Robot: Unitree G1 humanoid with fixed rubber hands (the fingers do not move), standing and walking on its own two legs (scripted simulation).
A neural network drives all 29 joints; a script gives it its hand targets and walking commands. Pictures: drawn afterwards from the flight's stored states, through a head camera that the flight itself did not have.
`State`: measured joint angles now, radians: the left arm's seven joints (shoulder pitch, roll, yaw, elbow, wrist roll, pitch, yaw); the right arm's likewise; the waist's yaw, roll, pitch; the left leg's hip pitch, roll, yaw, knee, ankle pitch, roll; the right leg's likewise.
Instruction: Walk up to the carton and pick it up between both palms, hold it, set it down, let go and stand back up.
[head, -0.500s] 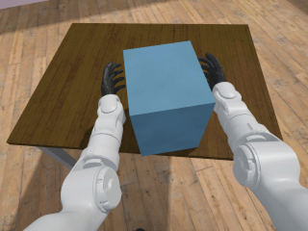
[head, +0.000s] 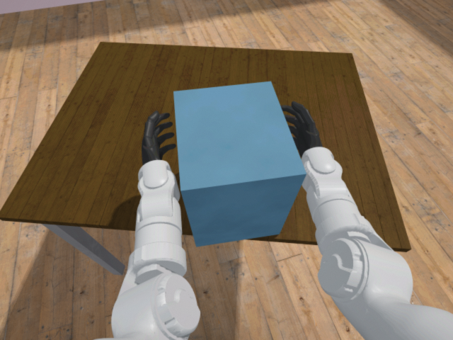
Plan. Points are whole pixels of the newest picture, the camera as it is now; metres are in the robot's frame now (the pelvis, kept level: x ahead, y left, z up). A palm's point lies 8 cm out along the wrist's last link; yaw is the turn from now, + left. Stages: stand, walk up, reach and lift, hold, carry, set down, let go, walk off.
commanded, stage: reach and lift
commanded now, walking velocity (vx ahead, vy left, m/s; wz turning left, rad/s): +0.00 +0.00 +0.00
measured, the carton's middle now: (231, 169) +0.42 +0.07 +0.01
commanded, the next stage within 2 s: none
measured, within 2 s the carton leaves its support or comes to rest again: leaves its support in 1.28 s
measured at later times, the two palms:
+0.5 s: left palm (154, 158) +0.38 +0.20 +0.07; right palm (307, 145) +0.45 -0.07 +0.07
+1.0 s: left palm (152, 161) +0.38 +0.20 +0.07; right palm (306, 148) +0.44 -0.07 +0.07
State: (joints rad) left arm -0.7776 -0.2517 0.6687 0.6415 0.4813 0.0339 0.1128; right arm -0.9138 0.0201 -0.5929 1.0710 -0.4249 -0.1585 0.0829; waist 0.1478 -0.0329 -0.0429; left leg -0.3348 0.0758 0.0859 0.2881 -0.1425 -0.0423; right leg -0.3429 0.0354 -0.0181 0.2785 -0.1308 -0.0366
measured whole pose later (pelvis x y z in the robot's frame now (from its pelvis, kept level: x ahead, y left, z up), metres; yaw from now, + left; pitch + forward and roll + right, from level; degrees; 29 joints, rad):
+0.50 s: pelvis +0.00 +0.00 +0.00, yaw +1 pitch +11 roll +0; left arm -0.75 -0.25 0.65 0.62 0.48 0.05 0.11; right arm -0.90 0.03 -0.57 1.07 -0.41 -0.16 0.08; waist 0.13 -0.03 -0.05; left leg -0.34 0.07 0.11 0.28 -0.14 -0.04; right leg -0.35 0.03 -0.03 0.29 -0.14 -0.04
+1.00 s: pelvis +0.00 +0.00 +0.00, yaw +2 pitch +12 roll +0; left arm -0.75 -0.21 0.60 0.67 0.42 0.04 0.13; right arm -0.90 0.01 -0.50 1.11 -0.35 -0.18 0.02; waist 0.12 -0.03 -0.07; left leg -0.36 0.07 0.10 0.29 -0.13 -0.04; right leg -0.36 0.02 -0.05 0.30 -0.14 -0.04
